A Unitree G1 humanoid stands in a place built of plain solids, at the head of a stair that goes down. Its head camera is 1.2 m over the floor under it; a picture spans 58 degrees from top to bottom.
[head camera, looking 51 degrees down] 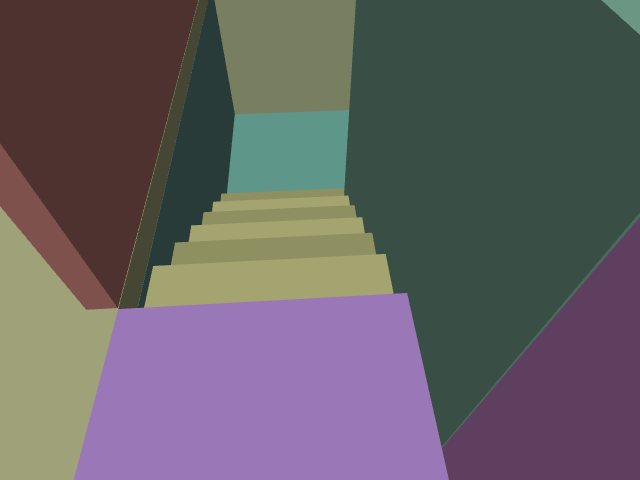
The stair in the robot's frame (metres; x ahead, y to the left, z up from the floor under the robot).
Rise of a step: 0.18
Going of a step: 0.27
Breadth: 0.92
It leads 4 degrees to the left of straight ahead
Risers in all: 7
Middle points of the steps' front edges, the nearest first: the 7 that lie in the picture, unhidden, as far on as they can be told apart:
0.72 0.18 0.00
1.02 0.20 -0.18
1.28 0.21 -0.37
1.55 0.23 -0.55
1.81 0.25 -0.73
2.08 0.26 -0.92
2.34 0.28 -1.10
